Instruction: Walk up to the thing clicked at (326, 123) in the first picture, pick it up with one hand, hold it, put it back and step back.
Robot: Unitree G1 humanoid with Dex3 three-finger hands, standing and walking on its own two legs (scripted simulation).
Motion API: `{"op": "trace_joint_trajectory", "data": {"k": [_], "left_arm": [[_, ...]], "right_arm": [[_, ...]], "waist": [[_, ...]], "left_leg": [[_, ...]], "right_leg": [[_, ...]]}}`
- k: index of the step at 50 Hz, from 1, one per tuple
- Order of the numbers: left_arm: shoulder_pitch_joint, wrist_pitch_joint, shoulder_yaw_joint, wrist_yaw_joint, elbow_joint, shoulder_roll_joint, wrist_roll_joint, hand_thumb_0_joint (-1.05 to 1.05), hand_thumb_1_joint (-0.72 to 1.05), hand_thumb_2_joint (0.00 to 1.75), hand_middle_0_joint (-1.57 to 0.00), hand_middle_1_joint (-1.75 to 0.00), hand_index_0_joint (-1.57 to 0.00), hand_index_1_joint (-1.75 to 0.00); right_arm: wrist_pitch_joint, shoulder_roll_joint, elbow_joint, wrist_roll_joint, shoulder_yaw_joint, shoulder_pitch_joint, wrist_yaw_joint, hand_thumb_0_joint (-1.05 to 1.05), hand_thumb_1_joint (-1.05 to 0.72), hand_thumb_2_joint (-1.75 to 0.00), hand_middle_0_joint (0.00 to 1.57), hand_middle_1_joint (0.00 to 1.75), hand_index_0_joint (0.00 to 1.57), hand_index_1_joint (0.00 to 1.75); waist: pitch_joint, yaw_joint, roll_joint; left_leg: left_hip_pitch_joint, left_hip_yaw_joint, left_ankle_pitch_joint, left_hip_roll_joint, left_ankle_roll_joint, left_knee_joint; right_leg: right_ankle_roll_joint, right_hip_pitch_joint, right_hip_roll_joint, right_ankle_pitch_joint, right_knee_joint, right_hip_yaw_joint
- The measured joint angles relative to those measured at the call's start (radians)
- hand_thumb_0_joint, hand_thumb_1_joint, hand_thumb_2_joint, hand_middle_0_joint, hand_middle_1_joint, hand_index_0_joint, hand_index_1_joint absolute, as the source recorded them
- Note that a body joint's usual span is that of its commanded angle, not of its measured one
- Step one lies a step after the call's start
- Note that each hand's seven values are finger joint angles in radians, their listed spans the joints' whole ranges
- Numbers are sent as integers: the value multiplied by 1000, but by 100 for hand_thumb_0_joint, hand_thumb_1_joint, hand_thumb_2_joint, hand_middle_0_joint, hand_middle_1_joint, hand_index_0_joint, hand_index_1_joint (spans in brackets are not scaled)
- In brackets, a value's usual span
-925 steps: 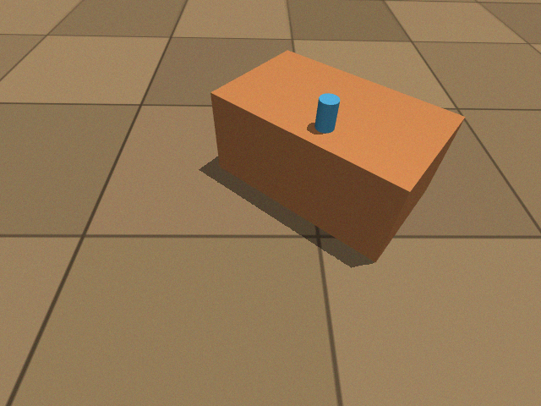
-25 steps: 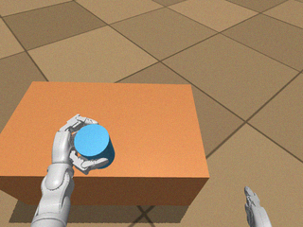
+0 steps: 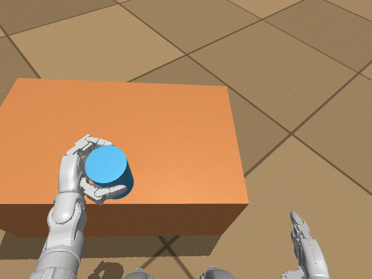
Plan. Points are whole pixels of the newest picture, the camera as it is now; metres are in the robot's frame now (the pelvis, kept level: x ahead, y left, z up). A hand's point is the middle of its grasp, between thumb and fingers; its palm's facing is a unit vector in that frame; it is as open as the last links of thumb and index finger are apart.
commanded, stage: crouch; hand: left
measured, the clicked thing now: (112, 174) +0.35 +0.15 -0.01
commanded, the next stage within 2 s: lower in 0.84 s
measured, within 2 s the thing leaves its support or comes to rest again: rests again in 1.76 s
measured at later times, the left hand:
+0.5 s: hand (115, 161) +0.42 +0.16 -0.08, palm faces +0.04 -1.00 +0.01, open 11.1 cm
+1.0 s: hand (120, 156) +0.46 +0.16 -0.11, palm faces +0.06 -1.00 +0.01, open 11.1 cm
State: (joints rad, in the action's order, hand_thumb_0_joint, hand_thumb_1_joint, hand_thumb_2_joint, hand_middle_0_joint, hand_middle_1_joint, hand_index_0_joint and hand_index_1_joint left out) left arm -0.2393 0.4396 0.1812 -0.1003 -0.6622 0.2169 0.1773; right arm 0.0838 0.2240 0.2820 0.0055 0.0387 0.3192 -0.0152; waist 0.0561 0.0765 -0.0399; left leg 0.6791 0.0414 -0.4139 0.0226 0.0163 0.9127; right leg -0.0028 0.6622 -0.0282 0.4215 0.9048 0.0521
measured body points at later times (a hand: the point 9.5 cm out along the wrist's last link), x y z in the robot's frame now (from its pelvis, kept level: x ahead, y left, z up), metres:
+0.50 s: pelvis -0.01 +0.01 -0.06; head +0.12 +0.05 +0.37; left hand +0.41 +0.22 -0.07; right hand +0.15 -0.26 -0.05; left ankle +0.02 +0.11 -0.69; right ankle +0.02 -0.12 -0.69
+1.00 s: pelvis -0.02 +0.01 -0.09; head +0.12 +0.06 +0.33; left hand +0.45 +0.21 -0.10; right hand +0.13 -0.27 -0.06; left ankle +0.02 +0.11 -0.69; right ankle +0.02 -0.12 -0.69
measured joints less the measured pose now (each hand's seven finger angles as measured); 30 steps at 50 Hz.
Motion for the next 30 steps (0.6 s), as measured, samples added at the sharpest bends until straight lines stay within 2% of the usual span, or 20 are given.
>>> {"op": "trace_joint_trajectory", "data": {"k": [10,17,23,30], "left_arm": [[-158,113,73,-8,-189,58,-34,-1,-61,91,-66,-101,-77,-112],[-233,173,101,5,-283,79,-46,-1,-61,91,-66,-101,-77,-111],[-283,182,115,1,-356,99,-71,-1,-61,91,-66,-101,-77,-111],[-313,181,130,16,-361,119,-92,-1,-61,91,-66,-101,-77,-111]], "right_arm": [[-10,31,-117,-39,19,26,39,-2,53,-5,6,5,6,6],[-27,37,-201,-49,28,41,51,-2,51,-6,6,5,6,6],[-34,31,-246,-54,14,54,69,-1,51,-6,6,5,6,6],[-45,41,-305,-59,24,71,79,-1,51,-5,6,5,6,6]], "waist": [[13,73,-16],[60,97,-4],[87,113,4],[83,133,6]], "left_leg": [[224,-7,-47,16,1,160],[332,-18,-86,20,4,253],[409,-29,-110,22,5,319],[483,-33,-127,25,7,380]], "right_leg": [[-3,215,10,36,141,4],[-2,315,11,70,222,11],[-2,385,11,93,279,20],[-1,457,12,108,337,22]]}}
